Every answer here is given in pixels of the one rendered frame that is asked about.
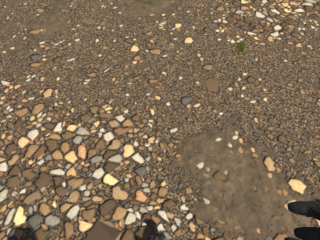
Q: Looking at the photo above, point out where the right robot hand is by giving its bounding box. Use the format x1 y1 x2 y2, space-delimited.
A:
284 199 320 240

